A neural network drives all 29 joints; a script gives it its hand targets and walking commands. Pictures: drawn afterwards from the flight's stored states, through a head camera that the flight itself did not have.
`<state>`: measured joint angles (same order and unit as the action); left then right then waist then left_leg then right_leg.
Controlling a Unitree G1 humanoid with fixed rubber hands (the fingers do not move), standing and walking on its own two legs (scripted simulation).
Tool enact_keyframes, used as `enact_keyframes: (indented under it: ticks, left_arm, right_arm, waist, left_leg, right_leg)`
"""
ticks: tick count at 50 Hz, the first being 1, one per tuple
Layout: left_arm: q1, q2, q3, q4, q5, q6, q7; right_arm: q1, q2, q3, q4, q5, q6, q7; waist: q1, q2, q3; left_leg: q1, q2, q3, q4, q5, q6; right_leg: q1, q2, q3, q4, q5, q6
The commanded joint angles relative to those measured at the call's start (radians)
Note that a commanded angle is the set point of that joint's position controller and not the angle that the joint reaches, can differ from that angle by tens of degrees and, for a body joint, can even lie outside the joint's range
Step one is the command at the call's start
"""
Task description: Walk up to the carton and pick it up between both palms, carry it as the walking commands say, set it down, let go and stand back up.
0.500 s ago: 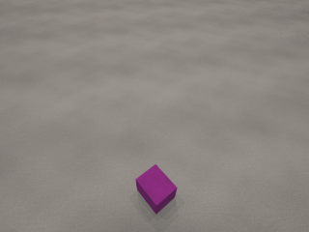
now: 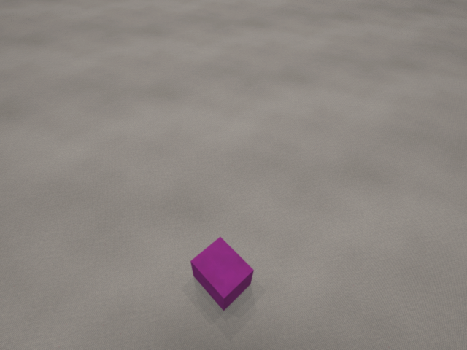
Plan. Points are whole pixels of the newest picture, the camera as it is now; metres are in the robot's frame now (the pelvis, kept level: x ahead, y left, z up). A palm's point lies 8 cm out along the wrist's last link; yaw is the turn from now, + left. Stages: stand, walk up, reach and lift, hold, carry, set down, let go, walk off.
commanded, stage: walk up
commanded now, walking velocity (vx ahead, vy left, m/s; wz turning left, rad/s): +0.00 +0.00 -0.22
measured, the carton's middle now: (221, 273) +0.53 +0.02 -0.68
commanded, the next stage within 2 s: none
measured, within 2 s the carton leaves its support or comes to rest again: neither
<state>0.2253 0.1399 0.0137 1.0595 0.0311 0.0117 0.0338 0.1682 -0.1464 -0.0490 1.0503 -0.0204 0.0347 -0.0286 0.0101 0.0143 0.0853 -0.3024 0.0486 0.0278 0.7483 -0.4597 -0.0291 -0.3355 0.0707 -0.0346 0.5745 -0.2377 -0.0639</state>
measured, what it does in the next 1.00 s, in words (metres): steps on the spot: left foot, then right foot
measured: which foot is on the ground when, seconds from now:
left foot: up 0.00-0.02, down 0.04-0.34, up 0.36-0.66, down 0.68-1.00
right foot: down 0.00-0.04, up 0.06-0.28, down 0.30-0.72, up 0.74-1.00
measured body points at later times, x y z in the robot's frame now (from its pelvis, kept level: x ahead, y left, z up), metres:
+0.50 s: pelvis -0.01 -0.03 +0.01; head +0.01 -0.06 +0.46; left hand +0.09 +0.21 -0.12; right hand +0.00 -0.25 -0.16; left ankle -0.04 +0.10 -0.65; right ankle +0.00 -0.12 -0.73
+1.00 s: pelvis -0.04 -0.01 +0.00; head -0.02 -0.02 +0.45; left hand +0.01 +0.23 -0.15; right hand +0.00 -0.24 -0.16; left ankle -0.01 +0.08 -0.73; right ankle -0.06 -0.13 -0.71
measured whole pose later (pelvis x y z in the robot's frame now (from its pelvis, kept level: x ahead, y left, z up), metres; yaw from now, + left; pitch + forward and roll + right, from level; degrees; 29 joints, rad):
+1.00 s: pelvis -0.04 -0.01 +0.00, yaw -6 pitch -3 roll +3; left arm 0.21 0.21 0.02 1.07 0.03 0.05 0.01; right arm 0.21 -0.14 -0.02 0.97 -0.01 0.03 -0.04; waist 0.00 -0.04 0.08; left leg -0.22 -0.01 0.18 0.56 -0.29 0.04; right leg -0.31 -0.09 0.00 0.81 -0.43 0.01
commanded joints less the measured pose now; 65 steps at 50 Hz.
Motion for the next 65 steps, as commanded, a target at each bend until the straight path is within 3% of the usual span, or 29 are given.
enact_keyframes:
  ticks: [1,3,6,8,12,13,15,16,17,19,27,31,34,35,36,37,40,41,43,48,49,51,53,56,57,59,61,63,65]
  left_arm:
    - [-0.031,0.117,0.02,-0.105,-0.002,-0.012,0.0]
    - [-0.006,0.113,0.031,-0.095,0.004,-0.008,-0.011]
    - [0.017,0.106,0.022,-0.061,-0.001,-0.014,-0.009]
    - [0.001,0.166,0.044,-0.035,-0.025,0.004,-0.03]
    - [-0.013,0.156,0.033,-0.033,-0.001,0.006,-0.016]
    - [-0.024,0.206,0.04,-0.041,0.006,-0.005,-0.007]
    - [0.067,0.317,0.066,-0.025,0.005,-0.016,-0.017]
    - [0.066,0.292,0.05,-0.032,-0.007,-0.012,-0.009]
    - [0.053,0.285,0.046,-0.04,-0.005,-0.01,-0.006]
    - [-0.009,0.255,0.037,-0.063,-0.009,-0.004,0.008]
    - [-0.02,0.237,0.022,-0.042,-0.015,-0.015,-0.01]
    - [-0.081,0.271,0.021,-0.05,-0.02,0.007,-0.007]
    - [-0.069,0.2,0.027,-0.08,-0.023,0.022,-0.017]
    - [-0.024,0.168,0.023,-0.056,-0.01,0.03,-0.021]
    - [-0.025,0.171,0.016,-0.045,-0.012,0.029,-0.029]
    - [-0.022,0.098,0.012,-0.085,0.003,0.03,-0.026]
    - [-0.124,0.188,0.048,-0.146,-0.002,0.023,-0.031]
    - [-0.112,0.228,0.035,-0.094,-0.014,0.024,-0.016]
    - [-0.019,0.172,0.035,-0.05,-0.011,0.026,-0.033]
    - [0.036,0.151,0.018,-0.02,0.003,0.015,-0.012]
    - [0.0,0.183,0.012,-0.061,-0.006,0.006,-0.013]
    - [0.026,0.332,0.033,-0.091,-0.007,-0.001,0.004]
    - [0.025,0.29,0.032,-0.074,-0.007,0.003,0.01]
    - [0.004,0.254,0.015,-0.086,0.002,-0.008,0.006]
    - [-0.041,0.228,0.028,-0.111,-0.003,-0.018,0.014]
    - [-0.067,0.199,0.016,-0.111,0.005,-0.021,0.004]
    - [-0.076,0.222,0.025,-0.116,0.0,-0.016,0.0]
    - [-0.049,0.206,0.018,-0.095,-0.004,-0.006,-0.008]
    - [-0.035,0.125,0.002,-0.15,-0.012,0.0,-0.008]
  right_arm:
    - [0.172,-0.202,-0.056,-0.021,-0.021,-0.009,-0.015]
    - [0.082,-0.194,-0.055,-0.041,-0.017,-0.017,-0.023]
    - [0.067,-0.137,-0.043,-0.051,-0.029,-0.021,-0.015]
    - [-0.005,-0.176,-0.012,-0.127,0.014,-0.013,-0.039]
    - [0.096,-0.176,-0.003,-0.08,0.016,-0.019,-0.034]
    - [0.156,-0.152,0.004,-0.067,0.027,-0.019,-0.018]
    - [0.114,-0.079,0.024,-0.112,0.034,-0.005,-0.017]
    - [0.099,-0.066,0.031,-0.105,0.037,0.006,-0.012]
    - [0.002,-0.101,0.023,-0.136,0.054,0.013,-0.004]
    - [0.1,-0.118,0.009,-0.115,0.034,0.019,0.02]
    - [0.113,-0.088,0.041,-0.107,0.045,0.011,0.009]
    - [0.161,-0.124,0.035,-0.109,0.038,-0.005,0.009]
    - [0.132,-0.258,-0.006,-0.139,0.005,-0.004,0.013]
    - [0.077,-0.227,0.005,-0.151,0.028,-0.003,0.001]
    - [0.045,-0.177,0.019,-0.161,0.027,-0.006,-0.003]
    - [0.07,-0.18,-0.031,-0.123,-0.023,-0.028,0.005]
    - [0.067,-0.218,-0.048,-0.118,-0.021,-0.023,-0.013]
    - [0.066,-0.201,0.01,-0.156,-0.001,-0.02,-0.006]
    - [0.029,-0.168,-0.007,-0.159,0.004,-0.02,-0.031]
    - [0.116,-0.174,0.005,-0.114,0.014,-0.016,-0.017]
    - [0.108,-0.15,0.005,-0.123,0.041,-0.011,-0.008]
    - [0.071,-0.098,0.023,-0.172,0.038,-0.003,0.021]
    - [-0.038,-0.113,0.012,-0.188,0.038,0.006,0.021]
    - [-0.008,-0.121,0.022,-0.187,0.044,0.006,0.039]
    - [0.045,-0.108,-0.012,-0.14,0.02,0.004,0.043]
    - [0.107,-0.081,0.001,-0.115,0.013,0.007,0.041]
    - [0.172,-0.08,-0.002,-0.098,0.005,0.001,0.035]
    - [0.199,-0.125,-0.013,-0.077,-0.01,-0.015,0.024]
    - [0.208,-0.27,-0.047,-0.083,-0.017,-0.023,0.016]
  waist:
    - [-0.054,0.262,-0.105]
    - [-0.018,0.193,-0.109]
    - [-0.005,0.248,-0.103]
    - [-0.015,0.23,-0.07]
    - [-0.019,0.139,-0.012]
    - [-0.028,0.042,-0.007]
    - [0.007,-0.407,-0.062]
    - [0.014,-0.289,-0.053]
    - [0.05,-0.295,-0.019]
    - [-0.013,-0.221,-0.005]
    - [-0.021,-0.197,-0.126]
    - [-0.093,-0.083,-0.15]
    - [-0.068,0.307,-0.03]
    - [-0.021,0.238,-0.018]
    - [-0.006,0.139,0.009]
    - [-0.025,0.244,-0.041]
    - [-0.023,0.221,0.002]
    - [-0.056,0.203,0.003]
    - [-0.019,0.142,-0.047]
    - [-0.021,0.083,-0.064]
    - [-0.008,-0.056,-0.049]
    - [-0.009,-0.344,-0.063]
    - [0.032,-0.26,-0.003]
    - [0.011,-0.267,-0.021]
    - [-0.017,-0.279,-0.014]
    - [-0.048,-0.277,-0.051]
    - [-0.08,-0.248,-0.099]
    - [-0.1,-0.102,-0.093]
    - [-0.088,0.31,-0.069]
  left_leg:
    - [0.28,0.361,-0.388,-0.483,0.393,0.211]
    - [0.265,0.341,-0.271,-0.407,0.501,0.22]
    - [0.164,0.24,-0.233,-0.409,0.581,0.17]
    - [0.186,0.274,-0.055,-0.368,0.599,0.177]
    - [0.025,0.225,-0.119,-0.309,0.569,0.165]
    - [-0.084,0.139,-0.128,-0.228,0.485,0.111]
    - [-0.215,-0.037,0.097,0.244,-0.087,0.04]
    - [-0.175,-0.015,0.054,0.315,-0.1,0.043]
    - [-0.161,-0.024,0.043,0.403,-0.117,0.037]
    - [-0.21,0.005,0.021,0.443,-0.091,0.015]
    - [-0.039,-0.01,0.057,0.043,0.082,0.047]
    - [0.141,-0.011,0.087,-0.325,0.319,0.058]
    - [0.097,0.331,-0.442,-0.56,0.363,0.243]
    - [0.084,0.375,-0.338,-0.581,0.358,0.271]
    - [0.077,0.303,-0.21,-0.546,0.357,0.245]
    - [0.159,0.322,-0.284,-0.544,0.284,0.185]
    - [0.058,0.265,-0.208,-0.52,0.169,0.173]
    - [0.01,0.231,-0.26,-0.484,0.373,0.186]
    - [0.103,0.273,-0.059,-0.467,0.404,0.203]
    - [0.024,0.22,-0.088,-0.339,0.504,0.173]
    - [-0.012,0.133,-0.056,-0.253,0.361,0.142]
    - [-0.278,-0.053,0.112,0.125,-0.075,0.027]
    - [-0.217,-0.035,0.029,0.301,-0.105,0.029]
    - [-0.164,-0.036,0.044,0.254,-0.088,0.018]
    - [-0.067,0.034,-0.03,0.15,-0.016,-0.015]
    - [0.023,0.005,0.033,0.058,0.031,-0.025]
    - [0.099,-0.004,0.085,-0.096,0.123,-0.024]
    - [0.198,0.03,0.019,-0.335,0.282,-0.013]
    - [0.242,0.339,-0.437,-0.542,0.42,0.127]
  right_leg:
    - [-0.291,-0.044,0.051,0.285,-0.247,0.086]
    - [-0.238,-0.09,0.078,0.346,-0.179,0.091]
    - [-0.121,-0.11,0.049,0.213,-0.147,0.085]
    - [-0.1,-0.132,0.037,0.25,-0.157,0.071]
    - [0.085,-0.12,0.007,0.007,-0.121,0.053]
    - [0.194,-0.169,0.083,-0.165,0.035,0.039]
    - [0.249,-0.485,0.508,-0.308,0.371,-0.11]
    - [0.197,-0.508,0.427,-0.335,0.36,-0.147]
    - [0.155,-0.475,0.391,-0.312,0.403,-0.179]
    - [0.168,-0.447,0.255,-0.324,0.314,-0.127]
    - [0.311,-0.353,0.132,-0.26,0.488,-0.092]
    - [0.23,-0.295,0.042,-0.16,0.246,0.001]
    - [-0.053,-0.063,-0.007,0.265,-0.259,0.082]
    - [-0.069,-0.097,0.055,0.422,-0.245,0.064]
    - [-0.057,-0.11,0.085,0.422,-0.189,0.051]
    - [-0.159,-0.127,0.07,0.393,-0.178,0.077]
    - [-0.152,-0.163,0.036,0.442,-0.152,0.101]
    - [-0.073,-0.136,0.089,0.359,-0.237,0.072]
    - [-0.057,-0.159,0.034,0.366,-0.188,0.088]
    - [0.165,-0.136,0.018,-0.053,-0.117,0.06]
    - [0.191,-0.189,0.126,-0.232,-0.08,0.037]
    - [0.292,-0.551,0.416,-0.366,0.14,-0.101]
    - [0.201,-0.486,0.308,-0.318,0.313,-0.161]
    - [0.183,-0.405,0.191,-0.283,0.443,-0.121]
    - [0.105,-0.366,0.067,-0.281,0.33,-0.066]
    - [0.099,-0.318,0.055,-0.278,0.288,-0.04]
    - [0.125,-0.32,0.041,-0.198,0.258,-0.031]
    - [0.069,-0.283,0.053,-0.087,0.183,0.008]
    - [-0.19,-0.068,-0.035,0.248,-0.277,0.086]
